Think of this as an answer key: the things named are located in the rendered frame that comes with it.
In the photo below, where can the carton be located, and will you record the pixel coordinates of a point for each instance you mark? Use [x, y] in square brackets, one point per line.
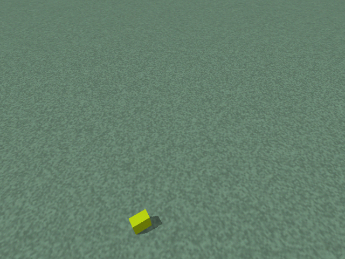
[140, 221]

